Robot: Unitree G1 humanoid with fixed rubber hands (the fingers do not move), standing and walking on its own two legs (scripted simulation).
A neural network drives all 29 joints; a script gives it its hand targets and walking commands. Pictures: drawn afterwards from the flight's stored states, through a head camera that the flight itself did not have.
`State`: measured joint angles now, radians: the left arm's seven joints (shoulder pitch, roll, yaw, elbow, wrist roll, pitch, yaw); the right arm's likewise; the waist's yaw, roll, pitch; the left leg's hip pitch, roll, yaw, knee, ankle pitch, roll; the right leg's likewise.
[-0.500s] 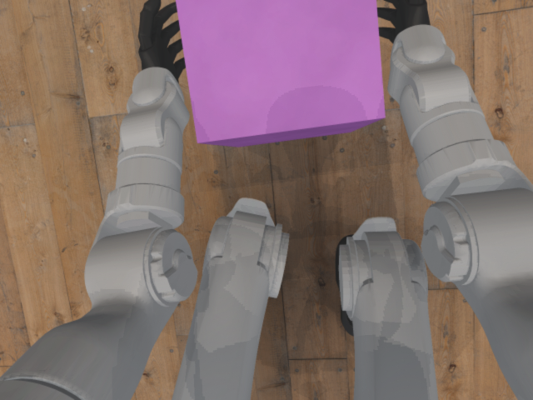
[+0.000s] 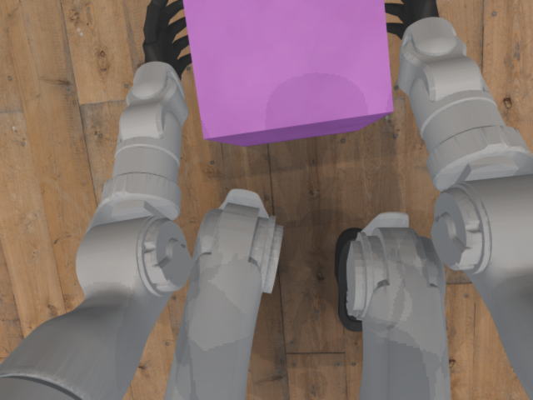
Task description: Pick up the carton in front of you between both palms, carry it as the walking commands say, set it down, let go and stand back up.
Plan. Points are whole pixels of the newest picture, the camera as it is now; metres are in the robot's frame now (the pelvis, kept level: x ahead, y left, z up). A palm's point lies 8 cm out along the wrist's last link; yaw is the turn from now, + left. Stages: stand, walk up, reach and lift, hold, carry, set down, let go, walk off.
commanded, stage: set down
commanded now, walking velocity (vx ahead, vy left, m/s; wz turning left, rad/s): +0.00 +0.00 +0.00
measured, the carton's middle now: (289, 64) +0.50 +0.07 -0.24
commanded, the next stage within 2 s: let go in 1.66 s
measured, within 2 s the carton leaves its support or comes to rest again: neither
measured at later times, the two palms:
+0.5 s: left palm (151, 77) +0.46 +0.24 -0.18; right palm (435, 32) +0.54 -0.11 -0.19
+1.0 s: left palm (71, 43) +0.47 +0.26 -0.06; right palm out of the picture +0.55 -0.11 -0.05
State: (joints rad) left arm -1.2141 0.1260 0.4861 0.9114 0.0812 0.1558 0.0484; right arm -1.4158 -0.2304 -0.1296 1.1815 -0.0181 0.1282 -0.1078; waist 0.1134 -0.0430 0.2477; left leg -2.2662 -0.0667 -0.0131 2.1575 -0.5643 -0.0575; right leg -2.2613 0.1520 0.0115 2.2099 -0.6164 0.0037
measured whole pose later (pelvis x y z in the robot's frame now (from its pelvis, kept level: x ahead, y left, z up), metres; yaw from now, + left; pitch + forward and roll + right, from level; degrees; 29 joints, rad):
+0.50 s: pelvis -0.01 +0.00 -0.01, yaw +1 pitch +36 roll +3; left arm -1.30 0.24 0.39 1.16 -0.05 0.01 0.07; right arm -1.44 -0.36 -0.03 1.22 0.09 0.06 -0.09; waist 0.12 -0.01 0.34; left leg -2.26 -0.04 0.01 2.17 -0.53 -0.04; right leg -2.25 0.10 0.00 2.23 -0.60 -0.01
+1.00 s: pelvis +0.00 +0.01 +0.06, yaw +2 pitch +42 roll +1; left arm -1.09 0.22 0.27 0.85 -0.16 0.11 0.12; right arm -1.27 -0.34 -0.11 1.02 0.07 0.14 -0.07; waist 0.12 -0.03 0.06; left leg -2.18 -0.05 0.01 1.95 -0.51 0.00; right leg -2.14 0.06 0.00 2.00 -0.60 -0.01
